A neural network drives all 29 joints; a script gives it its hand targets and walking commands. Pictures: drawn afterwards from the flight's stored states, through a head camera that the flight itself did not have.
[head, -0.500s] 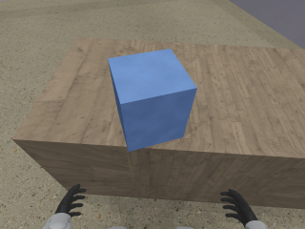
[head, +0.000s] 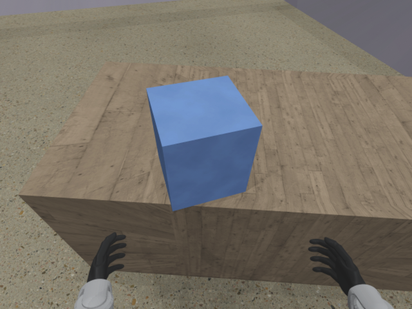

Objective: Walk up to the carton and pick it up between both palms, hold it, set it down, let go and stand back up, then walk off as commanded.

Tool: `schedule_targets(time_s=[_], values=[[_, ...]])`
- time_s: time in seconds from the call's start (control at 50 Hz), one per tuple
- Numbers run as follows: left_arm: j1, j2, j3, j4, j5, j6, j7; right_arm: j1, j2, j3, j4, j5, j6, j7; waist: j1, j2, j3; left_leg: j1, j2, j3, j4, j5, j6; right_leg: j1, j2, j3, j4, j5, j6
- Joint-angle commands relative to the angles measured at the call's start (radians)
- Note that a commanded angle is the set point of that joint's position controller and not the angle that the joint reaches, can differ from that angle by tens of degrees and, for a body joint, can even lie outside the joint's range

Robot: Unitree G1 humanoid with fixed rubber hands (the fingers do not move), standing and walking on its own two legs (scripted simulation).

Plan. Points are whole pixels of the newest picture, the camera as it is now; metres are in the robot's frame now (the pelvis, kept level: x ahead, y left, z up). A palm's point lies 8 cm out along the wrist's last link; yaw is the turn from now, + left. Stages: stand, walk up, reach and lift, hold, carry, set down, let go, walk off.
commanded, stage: reach and lift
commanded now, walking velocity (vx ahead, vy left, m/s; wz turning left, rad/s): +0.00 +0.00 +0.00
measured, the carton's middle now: (199, 144) +0.49 +0.03 +0.01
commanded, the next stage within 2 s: none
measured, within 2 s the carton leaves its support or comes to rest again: neither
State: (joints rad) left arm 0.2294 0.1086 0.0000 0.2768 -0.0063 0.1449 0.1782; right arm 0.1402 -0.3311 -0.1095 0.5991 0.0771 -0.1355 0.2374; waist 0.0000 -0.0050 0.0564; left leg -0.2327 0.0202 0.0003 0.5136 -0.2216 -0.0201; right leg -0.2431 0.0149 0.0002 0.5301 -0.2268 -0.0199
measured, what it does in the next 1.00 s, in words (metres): stands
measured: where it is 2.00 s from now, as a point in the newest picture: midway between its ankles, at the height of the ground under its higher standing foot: outside the picture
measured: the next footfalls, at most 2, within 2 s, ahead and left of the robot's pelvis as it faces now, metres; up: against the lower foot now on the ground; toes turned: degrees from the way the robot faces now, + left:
none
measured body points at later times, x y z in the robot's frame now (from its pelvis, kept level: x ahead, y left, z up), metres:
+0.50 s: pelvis +0.01 +0.00 +0.00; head +0.01 +0.00 +0.45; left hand +0.22 +0.19 +0.01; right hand +0.23 -0.27 -0.01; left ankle +0.04 +0.13 -0.73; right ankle +0.04 -0.11 -0.73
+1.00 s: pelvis +0.03 -0.01 +0.00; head +0.03 -0.01 +0.45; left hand +0.26 +0.18 +0.03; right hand +0.27 -0.27 +0.02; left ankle +0.04 +0.13 -0.73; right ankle +0.04 -0.11 -0.73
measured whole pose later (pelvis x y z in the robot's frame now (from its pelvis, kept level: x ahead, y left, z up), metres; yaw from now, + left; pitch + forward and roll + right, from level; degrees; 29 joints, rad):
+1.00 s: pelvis +0.03 -0.01 +0.00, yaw +0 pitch -1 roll +0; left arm 0.21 -0.01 0.00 -0.01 -0.04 0.16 0.29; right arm 0.11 -0.44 -0.02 0.39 0.29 -0.13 0.27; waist 0.00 0.00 0.00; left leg -0.23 0.03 0.00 0.49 -0.24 -0.03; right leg -0.24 0.03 0.00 0.50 -0.25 -0.03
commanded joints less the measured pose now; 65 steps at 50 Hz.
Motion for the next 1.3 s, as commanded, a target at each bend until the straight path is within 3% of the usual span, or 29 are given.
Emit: schedule_targets(time_s=[0.0,0.14,0.26,0.48,0.7,0.88,1.14,1.28], values=[[0.02,-0.002,-0.02,-0.29,-0.016,-0.107,0.054,-0.018,-0.28,-0.036,-0.219,0.174,-0.086,0.012,0.057,-0.074,-0.192,0.097,0.006,0.026,-0.202,-0.007,0.014,0.036,0.025,-0.011,-0.193,0.002,-0.029],[0.063,-0.052,-0.063,-0.377,-0.02,-0.139,0.067,0.0,-0.33,-0.03,-0.225,0.237,-0.13,0.032,0.043,-0.072,-0.229,0.168,0.009,0.004,-0.177,0.101,0.005,0.0,0.051,-0.027,-0.186,0.088,-0.045],[0.076,-0.095,-0.103,-0.442,-0.025,-0.161,0.079,-0.007,-0.357,-0.022,-0.263,0.279,-0.172,0.048,0.035,-0.077,-0.257,0.187,0.013,-0.009,-0.164,0.121,0.002,-0.029,0.062,-0.033,-0.178,0.105,-0.053],[-0.009,-0.147,-0.143,-0.492,-0.029,-0.163,0.111,-0.079,-0.388,-0.004,-0.284,0.33,-0.188,0.073,0.027,-0.092,-0.217,0.119,0.02,-0.029,-0.193,-0.06,0.015,-0.088,0.053,-0.008,-0.18,-0.017,-0.055],[-0.225,-0.141,-0.13,-0.508,-0.05,-0.09,0.135,-0.309,-0.387,-0.006,-0.367,0.337,-0.102,0.065,0.046,-0.104,-0.19,0.059,0.011,-0.017,-0.229,-0.211,0.017,-0.097,0.026,0.044,-0.205,-0.159,-0.057],[-0.327,-0.107,-0.099,-0.571,-0.068,-0.036,0.14,-0.395,-0.388,-0.017,-0.426,0.333,-0.049,0.034,0.05,-0.089,-0.218,0.066,0.005,0.012,-0.219,-0.09,0.005,-0.054,0.037,0.05,-0.198,-0.043,-0.054],[-0.343,-0.097,-0.011,-0.682,-0.041,0.119,0.115,-0.442,-0.435,0.03,-0.504,0.383,0.015,-0.045,0.078,-0.063,-0.335,0.224,0.005,0.015,-0.137,0.368,-0.017,0.085,0.085,0.035,-0.184,0.369,-0.058],[-0.467,-0.059,0.042,-0.759,-0.044,0.203,0.122,-0.575,-0.436,0.04,-0.544,0.399,0.079,-0.084,0.094,-0.056,-0.368,0.216,0.002,0.018,-0.131,0.388,-0.02,0.12,0.079,0.047,-0.182,0.4,-0.054]])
